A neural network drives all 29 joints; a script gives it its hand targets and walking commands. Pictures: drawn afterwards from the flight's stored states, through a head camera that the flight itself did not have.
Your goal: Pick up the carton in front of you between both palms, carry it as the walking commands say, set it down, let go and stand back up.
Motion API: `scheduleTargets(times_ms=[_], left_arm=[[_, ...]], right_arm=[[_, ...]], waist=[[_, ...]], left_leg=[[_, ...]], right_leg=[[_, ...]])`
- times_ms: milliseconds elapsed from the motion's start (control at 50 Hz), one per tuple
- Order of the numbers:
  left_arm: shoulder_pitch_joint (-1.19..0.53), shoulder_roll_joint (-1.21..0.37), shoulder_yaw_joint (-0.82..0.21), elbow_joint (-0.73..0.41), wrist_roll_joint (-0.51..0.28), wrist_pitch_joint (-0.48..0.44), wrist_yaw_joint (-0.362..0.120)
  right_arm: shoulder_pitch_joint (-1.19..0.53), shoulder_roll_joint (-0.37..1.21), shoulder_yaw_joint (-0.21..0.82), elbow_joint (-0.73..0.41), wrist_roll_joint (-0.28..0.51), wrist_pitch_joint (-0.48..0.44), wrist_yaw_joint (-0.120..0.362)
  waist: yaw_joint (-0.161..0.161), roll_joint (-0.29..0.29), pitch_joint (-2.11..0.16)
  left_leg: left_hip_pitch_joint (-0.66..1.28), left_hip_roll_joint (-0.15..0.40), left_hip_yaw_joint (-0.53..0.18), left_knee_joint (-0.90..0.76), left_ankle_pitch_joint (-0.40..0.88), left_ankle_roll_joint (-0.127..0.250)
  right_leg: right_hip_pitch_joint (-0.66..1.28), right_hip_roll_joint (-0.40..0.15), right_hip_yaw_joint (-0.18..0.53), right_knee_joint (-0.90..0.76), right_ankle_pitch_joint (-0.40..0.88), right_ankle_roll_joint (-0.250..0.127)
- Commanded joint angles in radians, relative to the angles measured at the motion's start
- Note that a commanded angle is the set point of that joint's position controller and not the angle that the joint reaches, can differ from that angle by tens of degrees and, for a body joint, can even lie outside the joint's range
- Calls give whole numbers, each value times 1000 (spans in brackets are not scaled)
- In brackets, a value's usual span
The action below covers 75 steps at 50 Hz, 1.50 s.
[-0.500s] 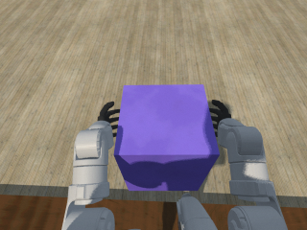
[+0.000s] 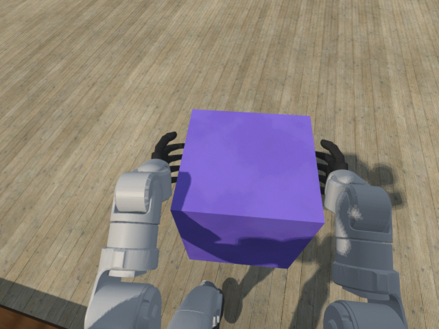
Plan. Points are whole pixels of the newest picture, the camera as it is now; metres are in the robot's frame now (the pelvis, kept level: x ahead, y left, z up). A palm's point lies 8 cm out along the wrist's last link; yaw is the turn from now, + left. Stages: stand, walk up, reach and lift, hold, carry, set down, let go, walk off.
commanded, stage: carry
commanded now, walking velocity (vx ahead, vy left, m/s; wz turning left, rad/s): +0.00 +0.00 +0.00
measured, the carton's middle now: (243, 195) +0.35 +0.03 +0.01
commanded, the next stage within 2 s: none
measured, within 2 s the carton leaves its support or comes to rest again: neither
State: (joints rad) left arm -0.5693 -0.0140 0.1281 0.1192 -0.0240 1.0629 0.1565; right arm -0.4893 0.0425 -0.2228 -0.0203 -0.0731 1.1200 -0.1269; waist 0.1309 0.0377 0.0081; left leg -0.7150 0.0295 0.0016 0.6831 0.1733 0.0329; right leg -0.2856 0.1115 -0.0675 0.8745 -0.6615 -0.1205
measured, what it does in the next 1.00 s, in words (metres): goes down: left foot 0.12 m lower, then right foot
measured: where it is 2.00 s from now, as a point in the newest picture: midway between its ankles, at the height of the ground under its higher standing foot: (263, 176)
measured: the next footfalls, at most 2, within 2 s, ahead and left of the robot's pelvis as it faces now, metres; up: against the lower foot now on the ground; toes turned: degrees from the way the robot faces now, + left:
left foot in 0.08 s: +0.27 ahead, +0.08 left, -0.12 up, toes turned +5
right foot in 0.44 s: +0.31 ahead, -0.11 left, -0.12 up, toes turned +2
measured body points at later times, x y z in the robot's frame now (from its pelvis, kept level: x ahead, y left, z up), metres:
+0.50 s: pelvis +0.23 +0.01 -0.08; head +0.29 +0.00 +0.37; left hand +0.59 +0.15 -0.01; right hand +0.59 -0.15 -0.01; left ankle +0.23 +0.07 -0.80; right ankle +0.27 -0.11 -0.80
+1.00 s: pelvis +0.41 -0.05 -0.08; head +0.40 -0.06 +0.37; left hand +0.76 +0.12 +0.02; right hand +0.78 -0.19 +0.02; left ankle +0.27 +0.06 -0.74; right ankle +0.49 -0.11 -0.80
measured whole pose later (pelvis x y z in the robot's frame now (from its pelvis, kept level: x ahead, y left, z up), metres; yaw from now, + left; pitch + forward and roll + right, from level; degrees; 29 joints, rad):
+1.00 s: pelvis +0.41 -0.05 -0.08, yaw +4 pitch +3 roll +0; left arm -0.60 -0.03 0.19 0.23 0.09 1.15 0.12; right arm -0.62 -0.03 -0.16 0.26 -0.02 1.16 -0.13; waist -0.01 0.03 -0.11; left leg -0.31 0.02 0.02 1.05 -0.49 0.01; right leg -0.48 0.01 -0.16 0.64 -0.21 -0.10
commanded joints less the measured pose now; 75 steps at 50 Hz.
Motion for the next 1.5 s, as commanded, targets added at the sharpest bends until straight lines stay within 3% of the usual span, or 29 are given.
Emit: scheduleTargets(times_ms=[0,40,60,80,100,120,160,220,300,400,420,440,460,520,580,620,680,820,880,900,920,940,960,1020,1100,1360,1440,1460,1480], left_arm=[[-620,-1096,-678,-177,-447,-9,-281],[-588,-1065,-669,-145,-424,-4,-281],[-587,-1052,-664,-129,-413,0,-280],[-594,-1029,-657,-114,-393,7,-280],[-599,-1018,-643,-106,-390,31,-273],[-557,-992,-616,-67,-370,45,-262],[-583,-1023,-610,-111,-348,48,-244],[-648,-1090,-622,-190,-334,37,-229],[-602,-1095,-640,-230,-285,0,-214],[-523,-1062,-680,-241,-265,-24,-225],[-523,-1047,-683,-246,-271,-24,-232],[-526,-1021,-684,-247,-273,-24,-237],[-515,-1010,-682,-241,-277,-23,-241],[-550,-978,-678,-253,-307,-1,-252],[-591,-961,-672,-219,-320,35,-258],[-605,-968,-653,-159,-320,57,-265],[-617,-987,-595,-28,-301,63,-275],[-679,-1038,-515,-8,-300,68,-260],[-655,-1028,-484,12,-289,78,-249],[-638,-1025,-473,31,-280,79,-248],[-605,-1015,-454,46,-268,82,-248],[-614,-1015,-448,54,-264,79,-250],[-666,-1040,-462,14,-276,76,-254],[-829,-1121,-547,-145,-347,62,-264],[-787,-1137,-591,-227,-379,76,-270],[-258,-1065,-643,-343,-256,134,-336],[-117,-1059,-684,-413,-238,135,-335],[-98,-1048,-690,-428,-242,136,-339],[-108,-1041,-705,-459,-255,141,-343]], right_arm=[[-664,933,706,-99,334,-50,176],[-642,893,693,-87,324,-37,180],[-637,874,682,-80,327,-29,185],[-638,849,668,-69,330,-20,193],[-629,808,646,-30,323,-15,195],[-577,846,650,32,338,-3,199],[-604,932,679,-8,404,-3,215],[-751,1043,732,-93,471,-22,230],[-769,1105,790,-143,513,-48,249],[-695,1072,825,-134,484,-75,257],[-679,1057,829,-126,474,-79,255],[-672,1047,830,-117,467,-76,251],[-664,1029,823,-114,467,-70,248],[-699,985,800,-112,458,-52,238],[-658,950,744,-21,417,-24,232],[-599,926,693,71,386,-9,232],[-638,942,653,128,379,5,240],[-858,1058,672,68,486,0,245],[-827,1072,655,103,490,12,243],[-816,1074,648,118,486,16,244],[-815,1068,640,131,481,20,246],[-824,1085,630,146,467,23,249],[-833,1100,628,145,464,21,249],[-886,1145,647,76,478,11,240],[-799,1138,675,9,451,8,202],[-375,1087,797,-193,338,61,236],[-235,1045,823,-266,338,72,263],[-193,1047,825,-280,342,74,271],[-164,1038,814,-290,340,76,278]], waist=[[-6,-178,-388],[-69,-159,-388],[-150,-129,-414],[-188,18,-420],[-150,194,-564],[-182,144,-629],[-186,26,-655],[-162,16,-627],[-168,102,-656],[-149,61,-655],[-135,52,-646],[-130,-72,-679],[-109,-169,-678],[-106,-240,-583],[-152,-86,-517],[-196,184,-440],[-227,77,-321],[-193,104,-281],[-125,78,-375],[-90,8,-456],[-59,-156,-521],[-93,-300,-510],[-103,-224,-502],[-130,-89,-434],[-131,-123,-481],[-95,-200,-325],[-123,-197,-376],[-144,-142,-435],[-153,32,-539]], left_leg=[[269,-88,126,-222,292,13],[434,-45,106,-413,439,25],[624,-15,105,-466,430,17],[801,101,33,-379,701,40],[1200,343,-210,5,1305,196],[1246,384,-291,0,1243,245],[1120,296,-261,-95,741,214],[832,258,-250,-149,609,274],[781,166,-110,-109,659,174],[720,128,-60,-12,521,112],[605,102,-62,-3,321,87],[426,62,-27,34,5,38],[349,16,1,26,-297,6],[308,-50,54,-28,-671,18],[581,-2,-18,-156,-579,72],[799,221,-307,-207,-182,176],[926,308,-448,-227,-20,256],[627,204,-153,-326,-149,132],[465,139,23,-112,136,54],[377,96,83,77,88,16],[220,19,115,344,-250,-33],[4,-96,58,496,-679,-45],[-30,-18,-24,592,-666,-15],[2,62,-24,513,-541,-13],[28,57,28,378,-469,-40],[-13,-17,166,-133,-241,-48],[455,-97,274,-323,-163,-8],[693,-30,208,-313,-207,4],[939,224,-137,-269,-232,72]], right_leg=[[171,-99,116,27,741,-3],[158,-98,97,181,772,46],[90,-103,79,305,790,69],[-67,-34,24,574,352,99],[-404,4,97,757,-178,158],[-506,-42,146,757,-153,143],[-502,-98,139,547,72,116],[-346,-135,137,278,219,131],[-182,-85,57,-44,307,136],[-5,-96,47,-355,620,92],[109,-153,120,-372,761,48],[303,-300,248,-252,1210,-32],[369,-347,288,-243,1292,-86],[296,-361,360,-315,816,-97],[-16,-272,232,-251,560,-17],[-365,-119,37,-9,300,65],[-680,-127,15,156,47,71],[-320,-123,-55,-109,373,91],[134,-18,-171,-313,482,67],[339,-72,-87,-356,474,41],[466,-332,320,-473,320,-17],[539,-511,718,-588,445,-116],[518,-518,708,-571,415,-142],[324,-423,433,-593,450,-63],[365,-373,264,-616,634,-50],[613,-324,61,-579,1209,0],[419,-283,-60,-332,1395,58],[253,-267,-75,-178,1172,83],[20,-220,-74,69,771,113]])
